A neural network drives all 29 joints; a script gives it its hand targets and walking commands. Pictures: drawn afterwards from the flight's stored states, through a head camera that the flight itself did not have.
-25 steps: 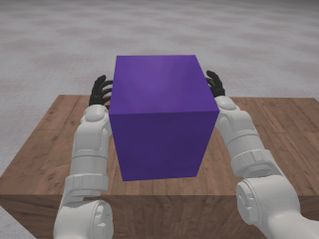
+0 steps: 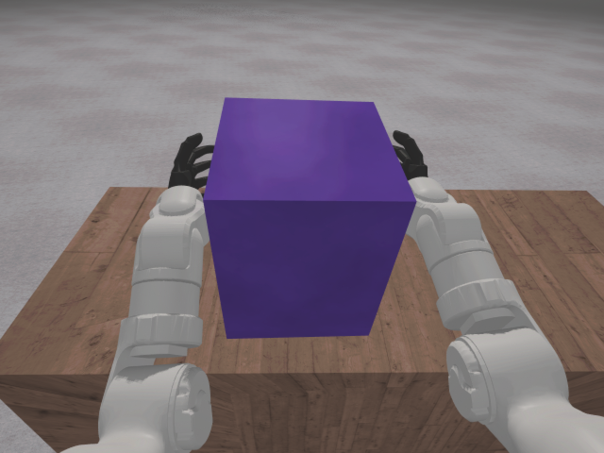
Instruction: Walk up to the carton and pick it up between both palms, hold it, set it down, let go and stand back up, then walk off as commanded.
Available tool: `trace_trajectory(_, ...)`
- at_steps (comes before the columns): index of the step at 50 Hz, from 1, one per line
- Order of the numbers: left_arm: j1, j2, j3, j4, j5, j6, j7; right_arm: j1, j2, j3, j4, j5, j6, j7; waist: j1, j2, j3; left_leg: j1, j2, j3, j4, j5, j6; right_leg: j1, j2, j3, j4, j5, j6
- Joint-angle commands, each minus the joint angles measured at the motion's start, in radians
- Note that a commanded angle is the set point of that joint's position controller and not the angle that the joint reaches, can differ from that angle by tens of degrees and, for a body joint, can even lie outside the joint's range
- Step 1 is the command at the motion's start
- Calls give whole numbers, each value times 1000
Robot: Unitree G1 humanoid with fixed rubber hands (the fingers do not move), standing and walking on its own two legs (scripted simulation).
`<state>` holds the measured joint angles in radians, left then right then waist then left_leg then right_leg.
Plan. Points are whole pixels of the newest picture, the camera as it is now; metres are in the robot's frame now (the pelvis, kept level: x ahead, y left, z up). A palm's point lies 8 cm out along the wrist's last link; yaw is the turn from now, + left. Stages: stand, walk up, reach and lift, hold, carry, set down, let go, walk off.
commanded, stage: reach and lift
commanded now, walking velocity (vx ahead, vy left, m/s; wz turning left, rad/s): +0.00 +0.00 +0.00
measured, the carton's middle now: (299, 221) +0.39 +0.01 +0.17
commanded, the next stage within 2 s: hold in 0.60 s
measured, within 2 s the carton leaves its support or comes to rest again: neither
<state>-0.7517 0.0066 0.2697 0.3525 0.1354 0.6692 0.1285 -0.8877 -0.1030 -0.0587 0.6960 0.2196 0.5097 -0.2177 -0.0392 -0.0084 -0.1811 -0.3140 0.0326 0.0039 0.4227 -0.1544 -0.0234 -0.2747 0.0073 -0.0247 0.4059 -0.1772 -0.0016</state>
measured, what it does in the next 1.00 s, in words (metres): stands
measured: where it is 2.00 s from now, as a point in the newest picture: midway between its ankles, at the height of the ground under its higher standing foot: outside the picture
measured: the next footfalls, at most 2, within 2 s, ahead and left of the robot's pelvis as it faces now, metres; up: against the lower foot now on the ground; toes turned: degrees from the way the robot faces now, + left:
none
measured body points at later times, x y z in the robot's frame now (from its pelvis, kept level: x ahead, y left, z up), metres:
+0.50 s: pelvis +0.00 +0.00 +0.00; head -0.05 +0.01 +0.45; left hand +0.39 +0.16 +0.23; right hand +0.40 -0.14 +0.23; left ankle +0.04 +0.13 -0.74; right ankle +0.02 -0.12 -0.74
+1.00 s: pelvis +0.00 +0.00 +0.00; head -0.06 +0.01 +0.45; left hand +0.38 +0.16 +0.25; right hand +0.39 -0.14 +0.25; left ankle +0.04 +0.13 -0.74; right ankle +0.02 -0.12 -0.74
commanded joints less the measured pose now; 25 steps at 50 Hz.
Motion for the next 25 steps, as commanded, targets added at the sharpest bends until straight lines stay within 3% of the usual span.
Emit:
trace_trajectory(1,-910,-623,-401,-54,-131,-20,-190,-1002,754,288,-358,170,-58,78,-43,16,-379,266,-93,-24,-68,42,4,232,43,9,-142,82,63)
trace_trajectory(2,-971,-609,-430,-103,-143,-31,-186,-956,747,260,-290,163,-51,82,-71,32,-397,280,-86,-28,-65,74,-10,252,44,7,-127,128,58)
trace_trajectory(3,-963,-610,-432,-147,-146,-35,-179,-943,759,286,-307,186,-43,81,-54,29,-443,278,-90,-28,-52,130,-17,289,55,14,-115,194,57)
trace_trajectory(4,-926,-608,-423,-87,-123,-20,-183,-980,749,285,-325,181,-47,78,-48,33,-426,288,-86,-31,-52,127,-18,293,54,16,-123,178,55)
trace_trajectory(5,-974,-640,-456,-173,-158,-25,-175,-961,748,298,-349,204,-41,89,-50,76,-498,322,-80,-38,-42,172,-28,267,61,0,-110,197,51)
trace_trajectory(7,-982,-632,-465,-165,-174,-22,-172,-1016,752,314,-415,222,-44,80,-46,52,-523,320,-89,-37,-30,163,-19,280,56,13,-116,225,60)
trace_trajectory(8,-1010,-645,-488,-213,-177,-20,-171,-1004,750,307,-411,221,-43,81,-53,80,-549,339,-78,-45,-34,186,-35,273,68,3,-113,211,45)
trace_trajectory(9,-986,-650,-483,-195,-174,-13,-165,-977,719,303,-387,220,-34,86,-60,76,-494,341,-74,-50,-29,188,-41,245,73,-4,-111,205,47)
trace_trajectory(10,-1016,-617,-466,-168,-178,-17,-174,-972,730,293,-345,204,-24,77,-70,52,-447,305,-89,-35,-41,127,-22,251,59,6,-126,169,52)
trace_trajectory(11,-956,-644,-472,-140,-173,0,-175,-1012,731,305,-408,212,-34,81,-51,49,-488,307,-90,-34,-42,120,-20,271,63,3,-122,182,56)
trace_trajectory(12,-933,-645,-464,-132,-167,6,-175,-1010,730,306,-410,209,-31,79,-61,41,-479,322,-91,-31,-38,116,-16,251,58,5,-130,186,62)
trace_trajectory(13,-939,-622,-456,-119,-161,10,-171,-1011,726,312,-388,208,-24,75,-46,35,-466,303,-90,-24,-41,126,-14,263,64,12,-127,192,56)
trace_trajectory(14,-947,-622,-459,-151,-149,10,-176,-956,724,305,-346,205,-13,72,-58,59,-445,306,-94,-21,-45,131,-19,276,63,8,-122,194,57)
trace_trajectory(15,-918,-626,-460,-166,-154,12,-181,-992,745,325,-441,233,-21,68,-51,29,-515,314,-87,-37,-27,182,-17,308,66,17,-111,245,60)
trace_trajectory(16,-911,-621,-456,-158,-146,16,-181,-939,722,304,-370,228,-5,63,-75,52,-464,334,-81,-38,-33,199,-29,296,65,7,-117,259,63)
trace_trajectory(17,-905,-626,-450,-165,-142,26,-181,-937,704,304,-368,232,-6,69,-64,68,-464,310,-85,-38,-35,174,-31,296,67,12,-114,239,55)
trace_trajectory(18,-964,-642,-500,-252,-163,22,-176,-981,725,326,-434,244,-8,70,-59,82,-543,324,-85,-32,-27,204,-32,305,72,8,-103,265,52)
trace_trajectory(20,-923,-642,-480,-217,-159,40,-171,-994,727,353,-451,263,6,65,-41,64,-507,315,-88,-35,-26,214,-24,303,75,11,-111,273,57)
trace_trajectory(22,-902,-625,-455,-133,-128,52,-181,-995,681,313,-387,226,14,66,-60,36,-396,284,-77,-39,-45,120,-26,279,77,13,-131,172,49)
trace_trajectory(23,-908,-622,-461,-135,-133,60,-189,-977,698,305,-368,224,22,61,-66,64,-381,275,-82,-27,-56,108,-25,279,64,9,-131,188,49)
trace_trajectory(24,-928,-599,-450,-198,-151,54,-194,-947,710,316,-413,239,29,56,-68,22,-465,296,-88,-25,-41,128,-9,312,53,24,-124,231,61)
trace_trajectory(25,-914,-600,-442,-160,-139,60,-196,-968,691,300,-376,227,34,57,-73,40,-405,273,-97,-25,-50,96,-13,299,58,17,-131,196,66)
